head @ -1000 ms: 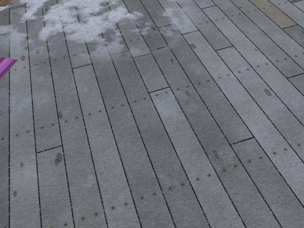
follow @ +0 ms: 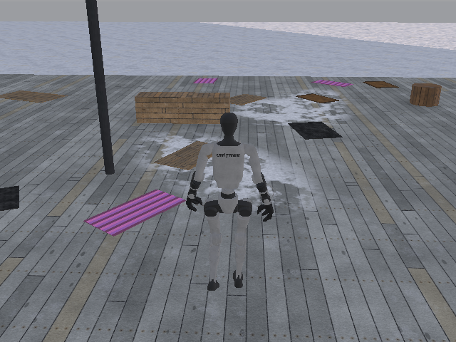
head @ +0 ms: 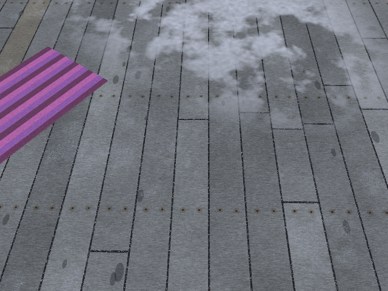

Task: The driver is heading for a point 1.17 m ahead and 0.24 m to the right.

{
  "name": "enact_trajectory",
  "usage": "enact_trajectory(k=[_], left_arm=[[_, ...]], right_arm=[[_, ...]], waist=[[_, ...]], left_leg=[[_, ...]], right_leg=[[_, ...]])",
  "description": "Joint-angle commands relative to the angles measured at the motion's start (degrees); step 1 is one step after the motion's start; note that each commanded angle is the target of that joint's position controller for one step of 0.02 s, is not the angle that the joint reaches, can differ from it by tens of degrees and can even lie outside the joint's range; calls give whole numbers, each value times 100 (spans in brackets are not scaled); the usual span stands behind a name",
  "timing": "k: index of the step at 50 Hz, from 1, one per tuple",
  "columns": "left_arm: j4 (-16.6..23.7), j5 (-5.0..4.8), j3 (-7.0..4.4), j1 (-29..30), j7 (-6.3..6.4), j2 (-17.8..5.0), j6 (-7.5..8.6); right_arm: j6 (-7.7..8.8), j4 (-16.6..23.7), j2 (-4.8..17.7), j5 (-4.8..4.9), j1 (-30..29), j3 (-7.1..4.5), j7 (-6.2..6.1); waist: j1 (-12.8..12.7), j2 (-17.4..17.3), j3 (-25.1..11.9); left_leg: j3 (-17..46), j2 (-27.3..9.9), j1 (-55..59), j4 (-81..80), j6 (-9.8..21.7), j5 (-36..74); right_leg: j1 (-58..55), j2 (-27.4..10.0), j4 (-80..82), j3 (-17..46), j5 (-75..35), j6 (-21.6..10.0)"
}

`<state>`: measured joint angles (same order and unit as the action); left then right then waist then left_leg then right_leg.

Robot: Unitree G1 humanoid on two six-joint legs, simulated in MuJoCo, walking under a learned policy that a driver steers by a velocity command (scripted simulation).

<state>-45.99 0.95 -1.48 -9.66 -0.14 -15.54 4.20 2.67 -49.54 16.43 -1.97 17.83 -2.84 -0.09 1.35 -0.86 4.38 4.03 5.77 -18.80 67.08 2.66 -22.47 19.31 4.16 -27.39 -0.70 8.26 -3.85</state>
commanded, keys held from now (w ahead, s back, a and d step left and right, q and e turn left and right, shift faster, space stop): e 0.58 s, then w+e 0.14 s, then w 0.04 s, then w+q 0.24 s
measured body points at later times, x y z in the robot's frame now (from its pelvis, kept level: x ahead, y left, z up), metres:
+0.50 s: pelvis +0.10 +0.03 +0.01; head +0.13 +0.05 +0.46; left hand +0.24 +0.29 -0.13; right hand +0.16 -0.26 -0.09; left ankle +0.16 +0.11 -0.73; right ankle +0.03 -0.08 -0.66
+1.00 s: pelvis +0.14 -0.04 +0.01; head +0.13 -0.07 +0.46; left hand +0.29 +0.18 -0.10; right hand +0.08 -0.31 -0.13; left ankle +0.26 +0.07 -0.66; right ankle +0.03 -0.07 -0.73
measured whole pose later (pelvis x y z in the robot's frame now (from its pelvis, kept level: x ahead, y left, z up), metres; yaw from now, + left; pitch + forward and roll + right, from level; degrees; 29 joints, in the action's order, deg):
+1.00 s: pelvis +0.14 -0.04 +0.01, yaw -24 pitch +0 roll +1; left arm -48.6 1.4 -1.1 -19.8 -0.2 -13.5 2.5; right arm -0.1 -47.9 16.9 -1.3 17.8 -3.7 2.7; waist 0.4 -3.2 0.3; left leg 2.2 -1.1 -34.0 58.5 2.0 -11.3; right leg -2.1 2.7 -13.0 -4.0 14.9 -4.0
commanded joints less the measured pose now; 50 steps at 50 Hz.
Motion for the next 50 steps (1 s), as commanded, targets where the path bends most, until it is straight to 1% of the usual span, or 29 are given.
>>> enact_trajectory(k=[1, 3, 5, 9, 12, 14, 16, 17, 18, 19, 20, 21, 22, 23, 25, 29, 32, 33, 37, 38, 39, 40, 41, 42, 43, 44, 46, 48, 50], left_arm=[[-92, -79, -71, -648, -41, -405, 135], [-177, -65, -128, -685, -45, -616, 129], [-217, -28, -178, -734, -31, -763, 39], [-252, -30, -246, -950, -4, -832, -150], [-246, -5, -315, -1041, 17, -889, -285], [-200, 12, -370, -976, 41, -930, -373], [-93, -53, -405, -695, 77, -924, -455], [-1, -98, -368, -743, 87, -730, -462], [80, -94, -257, -1186, 93, -202, -449], [82, -76, -366, -1332, 152, -583, -535], [-17, 64, -429, -1297, 152, -821, -595], [-72, 73, -466, -1112, 110, -803, -650], [-80, 46, -471, -1070, 69, -732, -711], [-48, 46, -468, -995, 16, -696, -766], [3, -6, -448, -907, -57, -644, -819], [246, -13, -391, -438, -143, -574, -890], [472, 29, -328, -37, -279, -561, -905], [558, 35, -314, 90, -334, -570, -899], [611, -16, -269, 8, -414, -560, -782], [469, -13, -243, -344, -400, -474, -727], [169, 17, -228, -961, -342, -425, -647], [-94, 72, -261, -1588, -261, -603, -553], [53, 87, -344, -1794, -175, -1252, -483], [73, 135, -379, -1519, -48, -1310, -455], [93, 122, -282, -1152, 3, -1055, -411], [127, 85, -230, -832, 15, -880, -335], [145, 52, -175, -719, 52, -685, -160], [6, 40, -150, -964, 33, -607, -52], [-105, 40, -138, -1137, 24, -550, -11]], right_arm=[[-50, 295, 329, -100, 334, -29, 52], [-113, 358, 219, -64, 225, 32, 52], [-169, 472, 182, -6, -99, 84, 19], [-277, 648, 261, 80, -735, 127, -57], [-298, 762, 327, 121, -1072, 139, -142], [-262, 792, 353, 156, -1064, 140, -197], [-160, 704, 343, 147, -642, 135, -251], [-94, 685, 594, 77, -449, 74, -307], [-92, 803, 968, 27, -474, 25, -363], [-209, 789, 1133, 122, -513, -51, -326], [-252, 859, 800, 166, -544, 5, -298], [-252, 916, 508, 163, -809, 80, -288], [-273, 985, 411, 99, -1045, 110, -284], [-266, 998, 444, 73, -1084, 98, -310], [-251, 966, 477, 35, -944, 67, -300], [-237, 856, 605, 33, -576, -24, -268], [-227, 839, 816, -3, -406, -127, -171], [-224, 844, 915, -13, -407, -169, -141], [-233, 829, 1134, -29, -388, -290, -41], [-261, 805, 1116, 12, -448, -299, -24], [-286, 772, 903, 38, -471, -255, -9], [-278, 815, 392, 15, -508, -110, 47], [-255, 1145, -216, -19, -732, 80, 121], [-263, 1220, 494, -55, -1185, -87, 112], [-232, 1148, 624, 92, -1083, -146, 198], [-180, 926, 678, 140, -709, -170, 272], [-166, 519, 674, 38, -213, -205, 298], [-187, 473, 500, 68, -210, -195, 287], [-215, 517, 426, 75, -443, -184, 283]], waist=[[22, 447, -701], [111, 485, -803], [80, 530, -818], [-99, 662, -880], [-215, 732, -741], [-208, 798, -630], [54, 744, -521], [23, 361, -649], [-264, -916, -927], [-218, -1386, -1025], [-278, -651, -849], [-340, -348, -581], [-432, -353, -481], [-428, -591, -460], [-363, -717, -560], [-141, -763, -646], [61, -926, -655], [87, -979, -600], [-16, -792, -469], [-238, -627, -418], [-488, -311, -392], [-744, 801, -403], [-833, 1998, -277], [-852, 972, 505], [-545, 882, 680], [-284, 878, 623], [-191, 751, 216], [-201, 568, 101], [-263, 561, 211]], left_leg=[[2, -460, -761, -307, -205, 118], [-153, -459, -664, -780, -345, 195], [-272, -437, -602, -1373, -447, 358], [-306, -383, -279, -2012, -448, 978], [-217, -336, -252, -2395, -418, 806], [-128, -298, -102, -2915, -349, 578], [-81, -355, 633, -4294, -238, 1153], [429, -1011, 1244, -4728, -83, 1435], [1682, -2524, 1847, -4864, 269, 3003], [2428, -3071, 1631, -4937, 1106, 3772], [2158, -2895, 1426, -5026, 1222, 3481], [1564, -2500, 1114, -5060, 1082, 3178], [1048, -2183, 940, -5094, 910, 3038], [703, -2005, 898, -5091, 855, 3138], [276, -1838, 972, -4994, 860, 3487], [130, -2076, 1347, -4961, 1013, 3167], [244, -2200, 1224, -5448, 946, 364], [266, -2248, 1120, -5571, 910, -210], [-25, -2308, 428, -5596, 709, -764], [-254, -2172, 63, -5358, 596, -915], [-551, -1878, -613, -4781, 433, -1167], [-1168, -1344, -1520, -3372, 158, -1275], [-1380, -656, -2946, -1855, -125, -1472], [-589, -949, -3109, -1487, -98, -543], [-342, -1035, -2884, -1430, -61, 113], [-251, -1028, -2653, -1411, -69, 549], [-190, -866, -2298, -883, -62, 1036], [-17, -710, -2363, -567, -35, 1202], [-37, -674, -2586, -614, -83, 1411]], right_leg=[[-1327, -1527, 845, 1667, -4698, -1032], [-1179, -1425, 841, 1450, -5181, -1067], [-985, -1308, 833, 1336, -5106, -1033], [-686, -1140, 766, 1469, -3982, -757], [-699, -1143, 594, 1859, -3162, -730], [-749, -1140, 395, 2218, -2685, -684], [-496, -919, 48, 2434, -1861, -392], [-99, -675, -400, 2307, -856, -131], [403, -47, -1661, 1351, 1593, 138], [953, 499, -2664, 471, 3113, 236], [1015, 122, -3381, 541, 2844, 309], [979, -7, -3632, 569, 2411, 388], [918, -85, -3761, 513, 2127, 492], [921, -127, -3875, 431, 1886, 571], [897, -88, -3958, 308, 1661, 688], [988, -231, -3291, 207, 1639, 725], [725, -405, -2401, 7, 1662, 569], [585, -415, -2119, -74, 1749, 501], [-606, -282, -812, -425, 1860, 90], [-1233, -203, -132, -519, 1424, -55], [-2169, -36, 490, -489, 1198, -187], [-2996, -746, 1313, 631, 2072, -303], [-3098, -2580, 2201, 3314, 3970, -747], [-2093, -2721, 2468, 3326, 3877, -1025], [-1860, -2358, 2439, 2734, 3305, -889], [-1905, -1999, 2433, 2076, 2405, -655], [-2113, -1592, 2250, 1022, 685, -397], [-2192, -1549, 2055, 458, -427, -289], [-2194, -1562, 2082, 187, -854, -263]])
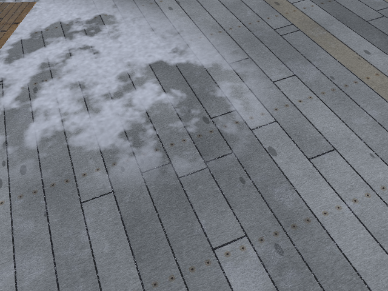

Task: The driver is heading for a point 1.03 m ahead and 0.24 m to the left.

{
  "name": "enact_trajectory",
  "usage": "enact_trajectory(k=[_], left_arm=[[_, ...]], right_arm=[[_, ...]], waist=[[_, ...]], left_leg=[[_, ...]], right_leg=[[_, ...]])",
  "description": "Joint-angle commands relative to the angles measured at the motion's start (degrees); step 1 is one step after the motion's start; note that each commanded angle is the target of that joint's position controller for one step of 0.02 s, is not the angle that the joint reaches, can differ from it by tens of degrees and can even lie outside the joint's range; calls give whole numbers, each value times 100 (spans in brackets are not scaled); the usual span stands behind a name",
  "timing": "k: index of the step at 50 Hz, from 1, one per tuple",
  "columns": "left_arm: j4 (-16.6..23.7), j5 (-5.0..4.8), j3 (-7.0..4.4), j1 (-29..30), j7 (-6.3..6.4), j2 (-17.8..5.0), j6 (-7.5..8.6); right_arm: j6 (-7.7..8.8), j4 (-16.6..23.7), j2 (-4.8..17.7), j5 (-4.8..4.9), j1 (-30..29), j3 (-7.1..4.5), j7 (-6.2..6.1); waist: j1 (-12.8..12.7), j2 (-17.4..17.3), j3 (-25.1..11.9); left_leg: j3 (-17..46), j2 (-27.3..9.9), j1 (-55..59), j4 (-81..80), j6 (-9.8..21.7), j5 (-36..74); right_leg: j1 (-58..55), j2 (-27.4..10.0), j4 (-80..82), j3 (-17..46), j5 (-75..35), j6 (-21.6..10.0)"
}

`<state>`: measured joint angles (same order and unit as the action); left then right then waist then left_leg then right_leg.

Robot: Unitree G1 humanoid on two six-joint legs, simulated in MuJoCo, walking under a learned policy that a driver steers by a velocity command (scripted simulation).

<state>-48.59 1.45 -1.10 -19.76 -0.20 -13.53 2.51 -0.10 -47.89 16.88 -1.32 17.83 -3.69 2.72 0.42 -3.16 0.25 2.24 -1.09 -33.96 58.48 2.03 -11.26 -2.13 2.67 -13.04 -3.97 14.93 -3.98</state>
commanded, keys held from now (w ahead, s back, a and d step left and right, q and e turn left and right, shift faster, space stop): w+q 0.70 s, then w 0.30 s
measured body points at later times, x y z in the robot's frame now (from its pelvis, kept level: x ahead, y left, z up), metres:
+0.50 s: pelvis +0.25 +0.05 -0.01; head +0.27 +0.06 +0.44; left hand +0.30 +0.33 -0.12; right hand +0.37 -0.21 -0.13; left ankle +0.24 +0.08 -0.75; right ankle +0.32 -0.12 -0.67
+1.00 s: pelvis +0.54 +0.08 +0.00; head +0.57 +0.08 +0.45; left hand +0.48 +0.35 -0.12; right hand +0.74 -0.12 -0.14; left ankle +0.44 +0.17 -0.66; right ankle +0.60 +0.01 -0.75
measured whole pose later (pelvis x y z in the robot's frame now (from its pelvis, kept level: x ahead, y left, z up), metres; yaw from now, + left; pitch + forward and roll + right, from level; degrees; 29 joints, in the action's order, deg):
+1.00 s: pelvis +0.54 +0.08 +0.00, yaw +29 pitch +0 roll +0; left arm -47.4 1.3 -1.8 -16.3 -0.6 -14.6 4.6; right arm 2.0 -47.1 16.9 -2.1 16.2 -2.7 1.4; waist 0.1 -2.5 2.1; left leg 4.3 2.3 -25.7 63.2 3.7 -18.2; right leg 12.9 2.7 -22.5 -2.5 10.1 -3.4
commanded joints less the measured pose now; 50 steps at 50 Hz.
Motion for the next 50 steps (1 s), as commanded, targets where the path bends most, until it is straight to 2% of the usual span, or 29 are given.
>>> enact_trajectory(k=[1, 6, 8, 9, 11, 12, 13, 14, 15, 16, 17, 18, 19, 20, 22, 24, 29, 34, 35, 37, 39, 40, 41, 42, 43, 44, 45, 47, 50], left_arm=[[105, -5, -161, -192, 34, -703, 171], [-182, -21, -90, -378, 108, -582, 232], [-342, -25, -78, -543, 153, -629, 234], [-398, -20, -75, -553, 176, -682, 236], [-459, -6, -108, -503, 255, -885, 216], [-447, 23, -141, -404, 287, -1003, 175], [-400, 42, -175, -319, 286, -1105, 137], [-299, 4, -187, -127, 244, -1148, 133], [-40, -39, -61, -286, 140, -589, 194], [255, -55, -101, -149, 55, -643, 254], [380, -2, -122, 395, 18, -820, 321], [450, -50, -105, 469, -8, -819, 393], [381, -29, -114, 408, 3, -784, 387], [376, 69, -103, 325, 9, -737, 285], [368, 173, -74, 134, -34, -604, 63], [515, 171, -69, 381, -55, -557, -40], [964, 127, -61, 1610, -90, -564, -57], [1299, 62, -6, 2432, -136, -586, 25], [1356, 47, -4, 2491, -137, -620, 50], [1274, 35, -32, 2097, -125, -729, 99], [907, 32, -158, 970, -33, -980, 169], [737, 87, -225, 206, 41, -1143, 241], [731, 228, -325, -566, 138, -1582, 263], [586, 194, -444, -464, 89, -1900, 173], [664, 55, -350, -4, 34, -1288, 126], [713, 4, -265, 378, 3, -895, 135], [683, 39, -219, 557, -12, -728, 150], [484, 8, -187, 418, -4, -665, 222], [245, -69, -207, 83, -58, -712, 368]], right_arm=[[49, 381, 359, -14, -584, -94, 0], [77, 618, 31, -81, -1320, 78, 74], [86, 779, -70, -75, -1607, 153, 108], [87, 813, -76, -60, -1580, 167, 103], [81, 719, 61, -60, -1119, 125, 60], [92, 571, 180, -62, -567, 73, 36], [128, 359, 370, -69, 136, -16, 0], [173, 116, 598, -130, 925, -135, -62], [143, 87, 1205, -149, 1174, -315, -170], [110, 206, 1428, 8, 860, -374, -153], [91, 148, 1232, 127, 614, -359, -180], [95, 170, 930, 124, 331, -280, -204], [124, 183, 677, 95, 79, -213, -211], [172, 194, 559, 103, -88, -165, -235], [291, 202, 548, 122, -135, -134, -232], [356, 153, 685, 138, -1, -166, -221], [327, 74, 745, 143, 581, -197, -239], [296, 63, 813, 65, 987, -221, -310], [297, 87, 851, 47, 976, -231, -333], [320, 154, 900, 37, 729, -232, -383], [378, 151, 943, 32, 543, -218, -349], [424, 128, 836, 66, 555, -179, -300], [470, 298, 322, 178, 844, -39, -270], [433, 273, 207, 212, 1563, -18, -260], [358, 103, 573, 13, 1212, -49, -307], [356, 170, 566, -14, 686, -45, -255], [353, 243, 484, -14, 429, -21, -219], [266, 257, 392, -92, 365, 7, -138], [198, 281, 286, -121, 221, 47, -88]], waist=[[-210, 796, 680], [-340, 774, 874], [-389, 775, 881], [-319, 815, 791], [-41, 998, 372], [238, 1057, 48], [541, 1061, -380], [992, 791, -771], [808, -341, -1264], [561, -621, -1621], [585, 35, -844], [368, 316, -223], [96, 657, 175], [-96, 651, 295], [-253, 425, 162], [-239, 293, 194], [234, 12, 298], [546, -68, 229], [533, -93, 219], [280, -158, 130], [-229, -53, -339], [-609, 186, -809], [-722, 973, -1654], [-266, 2162, -1893], [-174, 990, -1010], [-178, 486, -373], [-102, 430, -136], [14, 828, 8], [67, 856, -20]], left_leg=[[107, 29, -1172, 134, -54, 382], [-551, 59, -954, -1211, -44, 762], [-904, 112, -651, -1795, 114, 671], [-1044, 224, -321, -2055, 249, 571], [-1275, 554, 416, -2179, 536, 147], [-1246, 681, 974, -2209, 694, -100], [-1066, 773, 1828, -2404, 870, -252], [-634, 633, 3103, -2961, 1113, -228], [1607, -927, 4630, -3127, 1735, -861], [4434, -1841, 5209, -4013, 2476, -788], [3647, -1695, 4631, -4285, 2279, -828], [2992, -1570, 3761, -4463, 2052, -446], [2448, -1264, 3050, -4578, 1776, 152], [2039, -968, 2560, -4626, 1634, 674], [1528, -650, 2174, -4692, 1568, 1337], [1303, -458, 2007, -4762, 1512, 1511], [1398, -277, 2502, -4674, 1162, 1594], [1715, -412, 3301, -4201, 1104, 2421], [1814, -478, 3389, -4093, 1071, 2561], [1848, -585, 3337, -3905, 875, 2806], [1650, -398, 3195, -2839, 645, 3906], [1364, -81, 2764, -1724, 527, 3432], [895, 341, 1735, -18, 358, 1407], [488, 1036, 439, 1092, 230, -1960], [666, 563, 7, 1435, 296, -1475], [619, 415, 60, 1267, 276, -976], [549, 253, 134, 1010, 262, -751], [451, 115, 336, 694, 188, -673], [318, 99, 161, 461, 105, -527]], right_leg=[[-71, -1424, 672, 425, -1680, -251], [-176, -1385, 591, -175, -3087, -194], [-341, -1465, 418, -351, -3908, -155], [-423, -1494, 173, -469, -4781, -102], [-650, -1584, -706, -616, -6738, -20], [-626, -1654, -1500, -660, -7231, -26], [-352, -1694, -2503, -643, -6941, -73], [499, -1512, -3926, -738, -5607, -74], [2370, -786, -6027, -723, -1286, 78], [3959, 184, -7409, 344, 1462, 177], [4480, -292, -7242, 878, 852, 108], [4352, -533, -6724, 783, 393, 108], [4037, -723, -6182, 737, 266, 152], [3694, -812, -5855, 733, 275, 264], [3341, -863, -5440, 617, 242, 453], [3461, -891, -4951, 479, -71, 609], [4061, -801, -3488, 400, -1238, 772], [4113, -488, -2523, 409, -1372, 674], [3981, -438, -2336, 451, -1302, 622], [3176, -351, -1837, 495, -1145, 440], [1637, -86, -1484, 357, -815, 185], [500, -427, -1290, 588, -795, -2], [-875, -1900, -1153, 2407, 388, -388], [-1348, -2774, -365, 4869, 420, -1008], [-609, -2506, -278, 4562, 1162, -922], [153, -2220, -183, 3614, 890, -826], [544, -1930, -70, 2958, 282, -689], [924, -1567, 61, 2144, -793, -586], [872, -1500, 202, 1698, -1653, -712]])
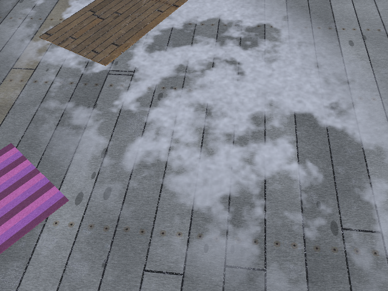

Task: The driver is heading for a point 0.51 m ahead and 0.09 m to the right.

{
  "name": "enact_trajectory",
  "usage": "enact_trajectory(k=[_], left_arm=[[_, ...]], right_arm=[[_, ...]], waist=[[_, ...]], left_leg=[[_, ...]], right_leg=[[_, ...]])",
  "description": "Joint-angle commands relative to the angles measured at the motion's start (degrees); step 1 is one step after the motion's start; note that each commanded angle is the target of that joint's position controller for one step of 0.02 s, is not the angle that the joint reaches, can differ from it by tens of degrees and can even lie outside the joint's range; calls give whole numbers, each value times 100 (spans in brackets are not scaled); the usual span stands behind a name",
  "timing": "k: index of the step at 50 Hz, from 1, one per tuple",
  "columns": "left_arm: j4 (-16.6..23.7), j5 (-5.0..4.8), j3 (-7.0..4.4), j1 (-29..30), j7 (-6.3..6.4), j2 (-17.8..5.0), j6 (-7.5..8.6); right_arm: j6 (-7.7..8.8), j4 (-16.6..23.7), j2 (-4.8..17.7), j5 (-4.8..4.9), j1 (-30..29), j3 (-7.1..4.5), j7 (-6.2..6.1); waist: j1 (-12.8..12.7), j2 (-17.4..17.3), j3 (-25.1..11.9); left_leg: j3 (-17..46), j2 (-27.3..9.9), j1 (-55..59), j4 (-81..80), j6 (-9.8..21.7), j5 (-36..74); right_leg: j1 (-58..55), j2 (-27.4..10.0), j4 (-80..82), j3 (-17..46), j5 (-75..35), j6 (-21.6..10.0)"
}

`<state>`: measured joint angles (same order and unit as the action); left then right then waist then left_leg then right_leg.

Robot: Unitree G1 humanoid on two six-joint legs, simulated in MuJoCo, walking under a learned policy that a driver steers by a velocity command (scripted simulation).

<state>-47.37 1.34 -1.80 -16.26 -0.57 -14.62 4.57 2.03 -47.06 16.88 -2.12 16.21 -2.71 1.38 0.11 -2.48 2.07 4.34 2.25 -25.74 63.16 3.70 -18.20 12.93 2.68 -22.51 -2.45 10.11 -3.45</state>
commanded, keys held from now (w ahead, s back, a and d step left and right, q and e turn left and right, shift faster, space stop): w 0.08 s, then w+e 0.52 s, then no key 0.40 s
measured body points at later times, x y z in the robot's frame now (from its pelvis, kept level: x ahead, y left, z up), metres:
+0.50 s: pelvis +0.25 +0.04 +0.00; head +0.27 +0.05 +0.45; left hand +0.33 +0.30 -0.14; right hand +0.32 -0.23 -0.11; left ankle +0.28 +0.12 -0.74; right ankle +0.20 -0.09 -0.66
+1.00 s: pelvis +0.42 -0.04 -0.01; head +0.45 -0.06 +0.44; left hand +0.60 +0.15 -0.14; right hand +0.38 -0.28 -0.16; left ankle +0.43 +0.11 -0.68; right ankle +0.48 -0.12 -0.74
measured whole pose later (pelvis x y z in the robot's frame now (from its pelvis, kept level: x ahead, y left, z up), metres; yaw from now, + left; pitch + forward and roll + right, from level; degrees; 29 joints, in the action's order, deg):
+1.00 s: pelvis +0.42 -0.04 -0.01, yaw -18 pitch +0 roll +1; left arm -50.6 0.8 -0.8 -9.2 0.6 -10.7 1.7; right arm -0.1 -53.2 11.8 -1.4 14.8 -1.7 -1.1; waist 1.4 -1.0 5.1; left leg -0.3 -2.6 -22.3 56.3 0.0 -25.4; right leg 18.1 3.1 -23.8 -4.1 5.4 -5.9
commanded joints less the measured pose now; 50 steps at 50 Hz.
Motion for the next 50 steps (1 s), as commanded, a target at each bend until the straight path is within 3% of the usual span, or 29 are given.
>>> enact_trajectory(k=[1, 5, 7, 10, 13, 14, 15, 16, 17, 18, 19, 20, 22, 25, 29, 33, 35, 38, 39, 40, 41, 42, 43, 44, 45, 46, 47, 50], left_arm=[[67, -70, -147, -334, -26, -630, 177], [-169, -104, -126, -647, -30, -539, 127], [-295, -115, -144, -874, -26, -606, 109], [-421, -86, -191, -1116, -2, -778, 63], [-464, -57, -226, -1050, 39, -871, 14], [-465, -67, -239, -974, 46, -907, 3], [-471, -100, -222, -958, 35, -834, 0], [-279, -150, -163, -843, 16, -609, 24], [-88, -287, -44, -1365, 42, 14, -4], [-188, -121, -204, -1276, 95, -623, -106], [-189, -77, -252, -962, 61, -649, -146], [-173, -72, -229, -753, 6, -479, -162], [-192, 28, -255, -688, -79, -394, -287], [-62, 47, -253, -408, -176, -236, -420], [228, 66, -230, 348, -265, -184, -463], [476, 75, -78, 1068, -306, 58, -391], [513, 89, -50, 1211, -289, 40, -359], [383, 152, -92, 802, -204, -158, -284], [214, 194, -140, 328, -172, -270, -219], [9, 260, -192, -198, -130, -416, -124], [-74, 324, -289, -723, -56, -882, -53], [-77, 131, -345, -681, -4, -1189, -80], [-63, -157, -311, -767, 51, -918, -182], [-36, -173, -228, -192, 92, -714, -223], [-1, -141, -109, 266, 122, -353, -252], [-2, -145, -48, 518, 158, -198, -259], [-31, -127, -18, 616, 180, -150, -264], [-145, -12, -26, 618, 145, -259, -197]], right_arm=[[-22, 261, 263, -53, 177, -31, 61], [13, 603, 91, -52, -935, 102, 113], [45, 734, -43, -19, -1388, 184, 124], [84, 804, 18, 35, -1685, 203, 85], [159, 782, 184, 44, -1516, 149, 2], [202, 655, 263, 30, -1113, 104, -39], [279, 411, 436, -31, -390, 23, -104], [341, 286, 844, -159, 537, -96, -192], [280, 312, 1379, -222, 752, -228, -228], [193, 327, 1053, -34, 599, -202, -208], [188, 373, 582, 14, 161, -81, -191], [227, 381, 326, 40, -121, -26, -171], [311, 307, 120, 58, -233, 20, -197], [455, 148, 177, 124, -26, -26, -199], [465, -55, 180, 114, 288, -59, -209], [435, -236, 216, 116, 412, -48, -209], [399, -380, 335, 124, 639, -66, -216], [294, -523, 491, 146, 659, -106, -271], [243, -552, 521, 162, 638, -115, -292], [203, -566, 518, 205, 675, -110, -294], [202, -377, 271, 227, 846, -38, -295], [125, -382, -373, 448, 1692, 143, -243], [-10, -586, 146, 310, 1362, -3, -270], [-36, -441, 76, 278, 868, -1, -248], [-45, -446, -20, 177, 594, 23, -257], [-101, -487, -4, 79, 543, 6, -260], [-191, -590, -59, 10, 765, 8, -251], [-334, -783, -273, 57, 962, 31, -263]], waist=[[83, 783, -132], [-112, 724, 130], [-236, 730, 154], [-315, 727, 119], [-133, 745, 40], [73, 700, -118], [378, 433, -518], [759, -82, -1237], [537, -1232, -1812], [505, -686, -1566], [314, -274, -778], [206, -216, -335], [-6, -414, -86], [-115, -253, -89], [-42, -178, 99], [45, -170, 320], [133, -243, 212], [-43, -428, -67], [-242, -344, -304], [-490, -32, -623], [-594, 600, -1311], [-205, 1555, -2508], [-422, 559, -2679], [-268, 733, -1696], [-101, 556, -924], [59, 600, -538], [200, 678, -500], [319, 630, -679]], left_leg=[[35, -312, -854, -155, -102, 323], [-459, -607, -1111, -1397, -291, 1112], [-631, -541, -800, -2133, -352, 1397], [-698, -377, -415, -2726, -345, 1451], [-604, -270, 138, -3155, -198, 1061], [-628, -158, 723, -3452, -123, 950], [-548, -202, 1786, -3790, 15, 1059], [542, -1289, 3127, -3951, 293, 398], [2712, -2801, 4331, -4416, 784, -129], [3246, -2810, 3783, -4708, 928, -661], [2428, -2506, 3113, -4845, 806, -743], [1691, -2215, 2519, -5070, 691, -178], [740, -1821, 1952, -5300, 456, 723], [68, -1758, 1922, -5452, 490, 1656], [-616, -1688, 2120, -5553, 522, 2081], [-1370, -1459, 1862, -5238, 434, 3702], [-1453, -1509, 2107, -4954, 391, 4494], [-1421, -1579, 2585, -4075, 298, 5490], [-1441, -1511, 2630, -3391, 229, 5379], [-1596, -1286, 2339, -2426, 73, 4636], [-1635, -1021, 1234, -972, -88, 2160], [-1101, -176, -81, 795, -260, -2253], [-285, -314, 93, 803, -284, -1804], [-300, -420, -146, 685, -295, -1524], [-294, -570, -139, 230, -316, -1199], [-294, -635, 118, -121, -352, -925], [-371, -600, 616, -346, -385, -688], [-450, -453, 1127, -960, -396, -512]], right_leg=[[-661, -1499, 1262, 1438, -1185, -802], [-647, -1236, 1511, 973, -1447, -780], [-600, -1138, 1418, 874, -1766, -740], [-787, -1269, 1119, 1029, -2177, -721], [-993, -1423, 654, 1318, -2497, -624], [-953, -1347, 213, 1303, -2806, -553], [-688, -1055, -712, 1083, -2834, -442], [180, -708, -2145, 825, -1577, -309], [1917, 113, -3835, 222, 1777, -113], [2362, -91, -4492, 526, 1987, -183], [2464, -359, -4572, 661, 1497, -210], [2365, -539, -4406, 628, 1119, -164], [2070, -704, -4208, 551, 823, -47], [2219, -739, -4215, 479, 384, 59], [2813, -817, -3717, 381, -344, 170], [2054, -573, -2002, -61, -980, 146], [1649, -372, -1526, -293, -942, 57], [1055, -94, -1057, -297, -476, -204], [537, 27, -673, -243, -579, -307], [-338, -17, -40, -162, -1566, -402], [-1809, -1243, -561, 911, -4350, -644], [-3420, -2943, -983, 2658, -7146, -1853], [-2783, -2596, -644, 2301, -6253, -1775], [-1950, -2321, -189, 1857, -5141, -1629], [-1125, -2020, 175, 1560, -4290, -1348], [-525, -1787, 420, 1278, -3942, -1134], [-24, -1609, 564, 1018, -3718, -995], [336, -1438, 705, 779, -2986, -941]])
